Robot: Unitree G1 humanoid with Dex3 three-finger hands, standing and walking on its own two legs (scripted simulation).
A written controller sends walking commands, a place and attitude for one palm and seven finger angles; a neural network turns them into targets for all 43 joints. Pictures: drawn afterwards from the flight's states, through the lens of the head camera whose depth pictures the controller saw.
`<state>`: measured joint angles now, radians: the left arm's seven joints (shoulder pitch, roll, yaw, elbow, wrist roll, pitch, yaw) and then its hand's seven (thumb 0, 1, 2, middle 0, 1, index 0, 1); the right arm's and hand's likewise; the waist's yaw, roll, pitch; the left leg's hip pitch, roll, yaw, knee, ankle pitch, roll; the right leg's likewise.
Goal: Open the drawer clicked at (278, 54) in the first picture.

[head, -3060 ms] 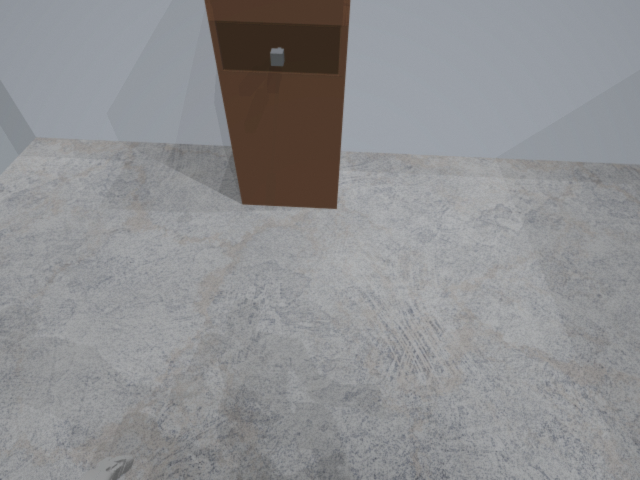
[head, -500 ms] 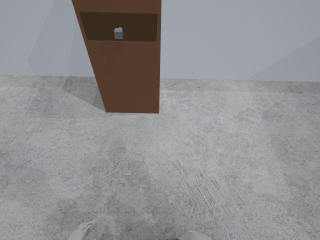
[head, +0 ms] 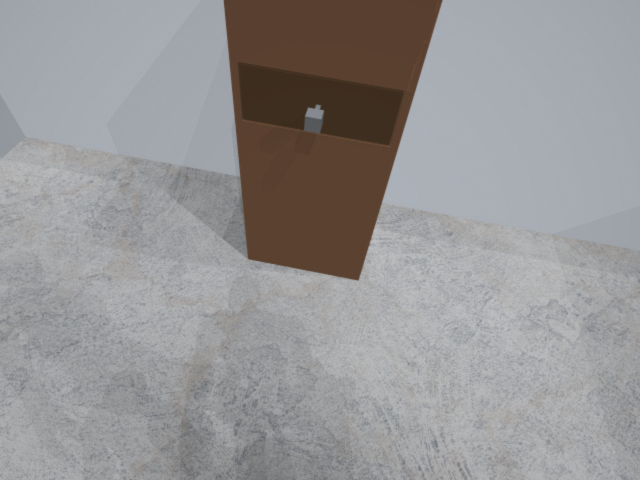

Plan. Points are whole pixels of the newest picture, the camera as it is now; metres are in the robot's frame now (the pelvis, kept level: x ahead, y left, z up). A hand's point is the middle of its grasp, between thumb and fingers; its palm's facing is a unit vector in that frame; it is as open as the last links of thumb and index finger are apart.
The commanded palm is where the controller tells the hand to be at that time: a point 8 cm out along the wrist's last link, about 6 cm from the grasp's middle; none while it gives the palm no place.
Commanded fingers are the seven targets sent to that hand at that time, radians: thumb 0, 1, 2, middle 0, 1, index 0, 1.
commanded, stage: take the last steps up to it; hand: left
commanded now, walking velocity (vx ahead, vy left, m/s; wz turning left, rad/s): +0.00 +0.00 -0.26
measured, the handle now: (315, 115) +0.89 +0.09 -0.06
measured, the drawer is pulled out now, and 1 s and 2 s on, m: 0.00 0.00 0.00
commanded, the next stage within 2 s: come to a stop and stand still in 0.98 s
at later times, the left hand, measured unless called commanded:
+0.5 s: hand (241, 444) +0.19 +0.12 -0.16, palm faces -0.02 -0.97 -0.23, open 7.3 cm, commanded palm none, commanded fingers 0.00 0.90 0.90 -0.20 -0.30 -0.20 -0.30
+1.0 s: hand (239, 385) +0.28 +0.14 -0.18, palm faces -0.03 -0.99 -0.15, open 7.4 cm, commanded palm none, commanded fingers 0.00 0.90 0.90 -0.20 -0.30 -0.20 -0.30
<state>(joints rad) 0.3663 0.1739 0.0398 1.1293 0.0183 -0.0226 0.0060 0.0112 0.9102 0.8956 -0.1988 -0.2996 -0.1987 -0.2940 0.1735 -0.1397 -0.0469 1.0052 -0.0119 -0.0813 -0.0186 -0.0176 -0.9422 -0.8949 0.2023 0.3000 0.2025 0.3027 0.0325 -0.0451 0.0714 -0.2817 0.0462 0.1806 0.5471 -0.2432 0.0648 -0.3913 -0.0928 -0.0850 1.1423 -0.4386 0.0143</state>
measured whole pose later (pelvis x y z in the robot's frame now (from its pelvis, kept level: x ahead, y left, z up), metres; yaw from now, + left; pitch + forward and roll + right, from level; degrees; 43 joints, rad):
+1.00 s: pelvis +0.29 -0.03 +0.00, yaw -6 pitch -1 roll +1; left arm 0.34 0.15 0.05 1.13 0.02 -0.02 0.00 0.01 0.91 0.90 -0.20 -0.30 -0.20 -0.29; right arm 0.20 -0.14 -0.05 1.02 -0.01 -0.08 -0.03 -0.02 -0.95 -0.89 0.20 0.30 0.20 0.30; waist 0.02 -0.04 0.05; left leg -0.24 0.03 0.20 0.48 -0.22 0.05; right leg -0.41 -0.08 -0.06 1.11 -0.38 -0.01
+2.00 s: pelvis +0.30 -0.03 +0.01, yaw -7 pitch +0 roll +1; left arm 0.30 0.18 0.04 1.11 0.01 0.05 0.00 0.01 0.91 0.90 -0.20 -0.30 -0.20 -0.29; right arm 0.28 -0.15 -0.03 1.08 -0.03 0.00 -0.04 0.00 -0.91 -0.90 0.20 0.30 0.20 0.30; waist -0.02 -0.02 0.04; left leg -0.19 0.03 0.10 0.39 -0.20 -0.01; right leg -0.24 -0.04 -0.03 0.60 -0.37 0.03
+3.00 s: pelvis +0.33 -0.06 +0.01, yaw -6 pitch -1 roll +0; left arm 0.29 0.14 0.01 1.14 0.00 -0.01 0.04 0.01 0.91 0.90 -0.20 -0.30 -0.20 -0.29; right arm 0.27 -0.13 0.00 1.16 -0.01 0.00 -0.04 0.00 -0.92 -0.90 0.20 0.30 0.20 0.30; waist 0.00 0.00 0.04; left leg -0.13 0.08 0.07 0.39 -0.24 -0.05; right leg -0.09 0.01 -0.07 0.40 -0.29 -0.04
